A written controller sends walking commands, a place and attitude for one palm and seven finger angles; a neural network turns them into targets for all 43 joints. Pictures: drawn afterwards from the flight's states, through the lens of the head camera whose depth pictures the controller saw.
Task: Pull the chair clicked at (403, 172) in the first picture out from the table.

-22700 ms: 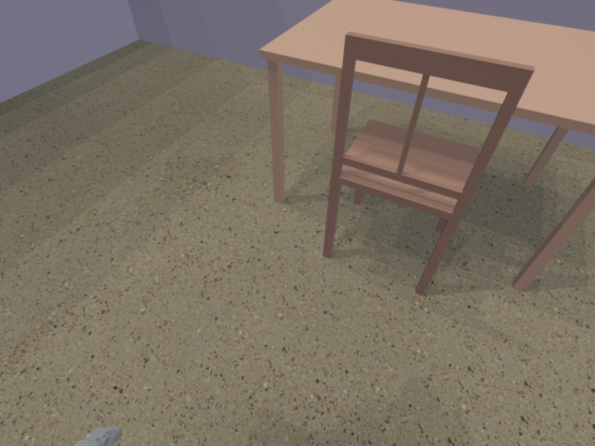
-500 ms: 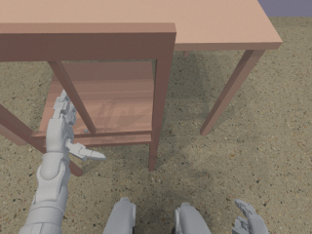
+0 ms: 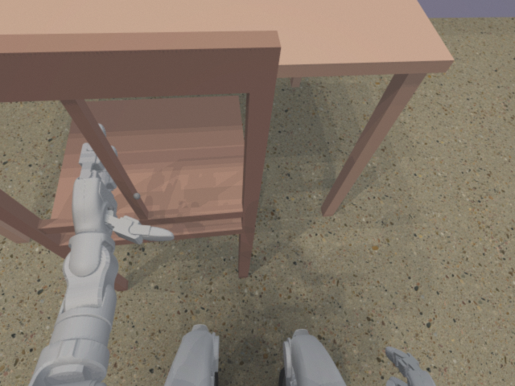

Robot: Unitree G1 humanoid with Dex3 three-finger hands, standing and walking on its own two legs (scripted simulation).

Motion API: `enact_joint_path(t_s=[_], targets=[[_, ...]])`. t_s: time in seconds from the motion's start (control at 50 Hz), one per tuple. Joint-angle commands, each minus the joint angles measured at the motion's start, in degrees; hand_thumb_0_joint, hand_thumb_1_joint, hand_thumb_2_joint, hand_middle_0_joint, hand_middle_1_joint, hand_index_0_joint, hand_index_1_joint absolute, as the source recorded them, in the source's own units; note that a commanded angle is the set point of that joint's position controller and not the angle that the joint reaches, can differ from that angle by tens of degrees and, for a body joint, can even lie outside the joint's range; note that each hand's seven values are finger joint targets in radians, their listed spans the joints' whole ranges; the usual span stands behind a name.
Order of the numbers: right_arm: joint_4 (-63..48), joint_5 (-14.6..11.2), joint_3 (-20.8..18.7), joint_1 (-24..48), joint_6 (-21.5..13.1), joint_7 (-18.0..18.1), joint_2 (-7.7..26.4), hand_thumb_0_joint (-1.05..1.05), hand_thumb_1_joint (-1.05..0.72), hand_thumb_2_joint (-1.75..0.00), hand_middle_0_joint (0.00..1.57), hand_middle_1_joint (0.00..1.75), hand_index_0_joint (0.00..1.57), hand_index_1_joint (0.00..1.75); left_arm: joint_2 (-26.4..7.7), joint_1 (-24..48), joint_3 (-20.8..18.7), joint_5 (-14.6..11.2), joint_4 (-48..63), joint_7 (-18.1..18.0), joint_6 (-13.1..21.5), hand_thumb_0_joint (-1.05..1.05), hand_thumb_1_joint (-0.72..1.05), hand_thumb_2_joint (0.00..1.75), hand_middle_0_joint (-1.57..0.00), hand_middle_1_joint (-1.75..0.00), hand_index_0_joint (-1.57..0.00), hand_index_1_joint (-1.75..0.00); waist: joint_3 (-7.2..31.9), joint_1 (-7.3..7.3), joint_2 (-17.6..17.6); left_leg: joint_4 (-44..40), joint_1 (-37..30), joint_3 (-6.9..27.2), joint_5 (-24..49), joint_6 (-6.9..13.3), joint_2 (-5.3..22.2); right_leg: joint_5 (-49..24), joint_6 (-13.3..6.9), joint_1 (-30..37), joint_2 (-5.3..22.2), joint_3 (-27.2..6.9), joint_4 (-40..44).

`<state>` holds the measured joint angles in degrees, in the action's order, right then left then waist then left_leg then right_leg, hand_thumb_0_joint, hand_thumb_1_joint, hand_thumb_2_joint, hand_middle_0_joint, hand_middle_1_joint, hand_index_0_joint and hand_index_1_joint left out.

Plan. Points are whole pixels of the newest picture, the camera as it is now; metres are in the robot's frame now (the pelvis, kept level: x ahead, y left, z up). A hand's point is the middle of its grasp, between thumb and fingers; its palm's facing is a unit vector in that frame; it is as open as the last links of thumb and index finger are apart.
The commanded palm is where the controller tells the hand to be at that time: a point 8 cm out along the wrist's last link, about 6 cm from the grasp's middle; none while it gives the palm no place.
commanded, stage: push the fingers through the gap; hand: left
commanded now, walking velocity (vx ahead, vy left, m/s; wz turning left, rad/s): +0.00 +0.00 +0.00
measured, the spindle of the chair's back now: (117, 171) +0.42 +0.22 +0.04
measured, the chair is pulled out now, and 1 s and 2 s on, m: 0.00 0.00 0.03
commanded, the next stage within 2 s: hook a spindle and tug to test in 0.18 s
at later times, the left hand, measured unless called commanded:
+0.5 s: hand (140, 197) +0.39 +0.18 +0.03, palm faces +0.11 -0.99 -0.03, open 16.4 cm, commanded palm +0.36 +0.23 +0.03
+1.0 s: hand (135, 195) +0.39 +0.19 +0.03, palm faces +0.15 -0.99 -0.01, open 8.6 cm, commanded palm +0.36 +0.22 +0.03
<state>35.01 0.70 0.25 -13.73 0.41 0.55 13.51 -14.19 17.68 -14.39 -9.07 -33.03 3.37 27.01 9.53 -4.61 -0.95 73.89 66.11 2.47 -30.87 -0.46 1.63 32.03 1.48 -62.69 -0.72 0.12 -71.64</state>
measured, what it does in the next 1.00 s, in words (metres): stands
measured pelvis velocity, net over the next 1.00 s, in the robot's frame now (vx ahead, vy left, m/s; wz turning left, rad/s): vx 0.00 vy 0.00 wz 0.01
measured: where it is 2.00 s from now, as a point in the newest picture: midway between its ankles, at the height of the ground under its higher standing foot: outside the picture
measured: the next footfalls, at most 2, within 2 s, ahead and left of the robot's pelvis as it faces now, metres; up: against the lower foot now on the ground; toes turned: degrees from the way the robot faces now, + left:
none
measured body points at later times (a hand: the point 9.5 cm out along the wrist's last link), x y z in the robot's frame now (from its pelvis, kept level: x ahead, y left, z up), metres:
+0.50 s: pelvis +0.00 +0.00 +0.00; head +0.11 +0.01 +0.44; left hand +0.38 +0.23 +0.03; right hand +0.13 -0.26 -0.11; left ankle +0.03 +0.12 -0.62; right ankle +0.02 -0.14 -0.62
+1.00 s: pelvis +0.00 +0.00 +0.00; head +0.11 +0.01 +0.44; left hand +0.37 +0.24 +0.03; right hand +0.12 -0.26 -0.11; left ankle +0.03 +0.12 -0.62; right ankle +0.02 -0.14 -0.62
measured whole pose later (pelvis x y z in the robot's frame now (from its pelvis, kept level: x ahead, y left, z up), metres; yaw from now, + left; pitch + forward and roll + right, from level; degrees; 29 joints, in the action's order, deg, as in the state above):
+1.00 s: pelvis +0.00 +0.00 +0.00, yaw +1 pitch +23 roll -3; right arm 35.1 0.4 -0.3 -13.1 0.5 0.3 14.1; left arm -14.3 18.9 -13.2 -9.9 -34.1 3.4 26.6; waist 9.7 -3.7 -1.2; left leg 73.9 65.9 3.3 -30.6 -0.9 1.3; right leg 32.2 1.0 -62.3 -0.5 1.0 -71.8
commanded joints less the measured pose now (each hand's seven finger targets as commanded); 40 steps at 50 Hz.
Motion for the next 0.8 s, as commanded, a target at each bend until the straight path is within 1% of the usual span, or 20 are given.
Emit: enact_joint_path(t_s=[0.0,0.06,0.1,0.16,0.18,0.2,0.26,0.3,0.34,0.36,0.4,0.42,0.44,0.48,0.56,0.62,0.64,0.7,0.74,0.78], targets=[[-5.8,0.2,-3.4,-2.1,-1.4,0.5,9.2,0.0,-0.9,-0.9,0.2,0.3,0.2,0.3,-11.3,13.6,-3.4,0.2,11.2,-0.3,5.4,0.0,-0.5,0.3,-0.06,-0.08,-0.06,-0.08,23.9,0.43,-3.0,-9.3,-19.1,-0.8,18.0,0.7,-0.9,-16.1,-2.9,10.6,-0.6,2.4,8.9],[-5.7,-0.2,-3.2,-1.8,-1.2,0.5,9.3,0.0,-0.9,-0.9,0.2,0.3,0.2,0.3,-8.1,15.1,-0.1,-0.1,8.2,1.3,4.0,0.0,-0.5,0.3,-0.06,-0.08,-0.06,-0.08,20.2,-0.92,-2.9,-9.7,-17.1,-0.9,13.9,0.9,-1.1,-13.0,-2.9,8.9,-0.5,2.4,10.0],[-5.7,-0.3,-3.4,-2.1,-1.2,0.7,9.6,0.0,-0.9,-0.9,0.2,0.3,0.2,0.3,-8.1,14.9,-0.6,-0.6,6.9,2.1,3.2,0.0,-0.5,0.3,-0.06,-0.08,-0.06,-0.08,20.5,-0.87,-1.7,-9.6,-17.1,-0.9,14.3,1.0,-1.0,-13.4,-2.9,9.1,-0.5,2.5,10.0],[-5.8,-0.4,-3.5,-2.0,-1.4,1.0,9.6,0.0,-0.9,-0.9,0.2,0.3,0.2,0.3,-9.0,16.8,-1.2,-1.2,8.7,2.5,3.5,0.0,-0.5,0.3,-0.06,-0.08,-0.06,-0.08,22.8,-0.48,-2.5,-9.2,-18.2,-0.9,15.3,1.1,-1.1,-14.3,-2.9,9.7,-0.4,2.2,9.8],[-5.8,-0.3,-3.5,-2.0,-1.6,1.0,9.7,0.0,-0.9,-0.9,0.2,0.3,0.2,0.3,-9.9,18.2,-1.7,-1.3,10.3,2.4,4.0,0.0,-0.5,0.3,-0.06,-0.08,-0.06,-0.08,23.6,-0.37,-4.1,-9.1,-19.2,-0.7,16.6,1.0,-1.0,-15.0,-3.0,9.3,-0.4,2.3,9.4],[-5.7,-0.1,-3.6,-2.1,-1.6,1.0,9.6,0.0,-0.9,-0.9,0.2,0.3,0.2,0.3,-11.2,18.0,-3.0,-1.3,11.8,2.0,4.6,0.0,-0.5,0.3,-0.06,-0.08,-0.06,-0.08,25.4,0.29,-4.8,-9.0,-20.7,-0.7,18.4,0.9,-1.0,-16.2,-3.1,9.7,-0.4,2.2,9.1],[-5.8,0.1,-3.6,-1.9,-1.7,0.7,9.1,0.0,-0.9,-0.9,0.2,0.3,0.2,0.3,-9.4,16.8,-1.5,-0.9,13.5,1.1,5.5,0.0,-0.5,0.3,-0.06,-0.08,-0.06,-0.08,26.2,0.13,-4.9,-8.9,-22.7,-0.6,20.9,0.7,-0.9,-17.8,-3.0,9.8,-0.5,2.5,8.7],[-5.7,0.2,-3.6,-2.1,-1.6,0.5,9.2,0.0,-0.9,-0.9,0.2,0.3,0.2,0.3,-9.8,14.9,-1.9,-0.4,12.9,0.8,5.4,0.0,-0.5,0.3,-0.1,-0.19,-0.1,-0.19,26.3,0.31,-4.9,-8.8,-22.5,-0.5,21.8,0.6,-0.7,-18.5,-3.0,9.7,-0.5,2.6,8.3],[-5.8,0.1,-3.6,-1.9,-1.4,0.3,9.1,0.0,-0.9,-0.9,0.2,0.3,0.2,0.3,-7.9,13.6,-0.2,-0.1,11.8,0.7,4.8,0.0,-0.5,0.3,-0.13,-0.3,-0.13,-0.3,24.6,0.15,-4.6,-9.2,-21.7,-0.5,20.2,0.5,-0.8,-17.4,-3.0,9.3,-0.5,2.8,8.7],[-5.9,0.1,-3.6,-1.8,-1.3,0.2,9.2,0.0,-0.9,-0.9,0.2,0.3,0.2,0.3,-8.1,13.9,-0.2,0.0,11.6,0.6,4.5,0.0,-0.5,0.3,-0.15,-0.35,-0.15,-0.35,23.8,-0.08,-4.2,-9.2,-21.0,-0.5,19.5,0.6,-0.8,-17.0,-3.0,9.2,-0.5,2.8,8.8],[-6.2,-0.1,-3.5,-1.8,-1.0,0.2,9.4,0.0,-0.9,-0.9,0.2,0.3,0.2,0.3,-8.0,12.7,-0.6,0.1,9.4,0.6,3.4,0.0,-0.5,0.3,-0.18,-0.46,-0.18,-0.46,22.2,-0.18,-2.1,-9.4,-19.0,-0.6,18.0,0.8,-0.9,-16.3,-2.9,9.3,-0.5,2.8,9.1],[-6.1,-0.1,-3.5,-1.7,-0.9,0.2,9.3,0.0,-0.9,-0.9,0.2,0.3,0.2,0.3,-7.3,14.1,0.2,0.0,9.5,0.7,3.1,0.0,-0.5,0.3,-0.2,-0.52,-0.2,-0.52,21.4,-0.65,-2.6,-9.3,-18.7,-0.8,17.0,0.8,-1.0,-15.8,-2.8,9.1,-0.4,2.7,9.4],[-6.2,-0.2,-3.5,-1.7,-0.9,0.3,9.3,0.0,-0.9,-0.9,0.2,0.3,0.2,0.3,-7.6,13.7,-0.5,-0.2,8.6,0.6,2.8,0.0,-0.5,0.3,-0.22,-0.57,-0.22,-0.57,21.0,-0.43,-1.1,-9.5,-17.8,-0.9,15.7,0.9,-1.1,-15.0,-2.8,9.5,-0.5,2.6,9.8],[-6.7,-0.2,-3.5,-1.5,-1.0,0.5,9.3,0.0,-0.9,-0.9,0.2,0.3,0.2,0.3,-9.2,14.4,-1.9,-0.4,10.3,0.5,3.4,0.0,-0.5,0.3,-0.25,-0.68,-0.25,-0.68,22.1,0.01,-1.1,-9.3,-17.7,-1.0,15.9,1.1,-1.1,-15.6,-2.8,10.7,-0.5,2.3,9.6],[-6.7,0.1,-3.6,-1.2,-1.4,0.3,8.7,0.0,-0.9,-0.9,0.2,0.3,0.2,0.3,-7.7,15.2,-0.1,-0.3,15.6,-0.1,5.4,0.0,-0.5,0.3,-0.32,-0.9,-0.32,-0.9,26.1,0.5,-4.7,-9.0,-21.9,-0.9,20.0,0.7,-1.0,-17.9,-3.0,10.6,-0.4,2.4,8.7],[-6.0,0.2,-3.5,-1.4,-1.4,0.3,8.9,0.0,-0.9,-0.9,0.2,0.3,0.2,0.3,-9.0,14.2,-1.2,-0.2,13.4,-0.2,5.5,0.0,-0.33,0.37,-0.38,-1.07,-0.38,-1.07,23.8,-0.05,-2.5,-8.7,-19.6,-0.9,18.5,0.9,-1.0,-17.5,-2.8,10.7,-0.5,2.2,8.9],[-6.0,0.2,-3.5,-1.4,-1.4,0.3,8.9,0.0,-0.9,-0.9,0.2,0.3,0.2,0.3,-8.1,14.0,-0.2,0.2,13.1,0.0,5.6,0.0,-0.28,0.4,-0.39,-1.12,-0.39,-1.12,23.8,-0.22,-1.9,-8.6,-18.9,-1.0,18.0,1.0,-1.1,-17.4,-2.8,11.1,-0.5,2.1,8.9],[-6.1,0.0,-3.5,-1.3,-1.5,0.2,8.9,0.0,-0.9,-0.9,0.2,0.3,0.2,0.3,-6.2,13.8,1.9,0.4,11.9,0.7,4.9,0.0,-0.11,0.47,-0.45,-1.29,-0.45,-1.29,22.6,-0.53,-3.5,-9.0,-19.4,-1.0,16.5,0.9,-1.1,-15.6,-2.9,9.5,-0.5,2.3,9.4],[-5.9,0.0,-3.4,-1.2,-1.4,0.4,9.2,0.0,-0.9,-0.9,0.2,0.3,0.2,0.3,-7.5,15.5,0.8,0.1,10.7,0.9,4.4,0.0,0.0,0.52,-0.48,-1.4,-0.48,-1.4,21.4,-0.58,-2.5,-9.0,-17.4,-1.0,14.0,1.0,-1.3,-13.7,-2.9,9.7,-0.4,2.0,9.9],[-5.8,-0.1,-3.5,-1.4,-1.6,0.6,9.4,0.0,-0.9,-0.9,0.2,0.3,0.2,0.3,-6.7,16.9,1.6,0.0,10.8,1.1,4.4,0.0,0.12,0.56,-0.5,-1.45,-0.5,-1.45,21.6,-0.98,-2.4,-9.2,-18.5,-0.5,14.2,1.1,-1.1,-13.2,-3.0,8.5,-0.5,2.3,9.8]])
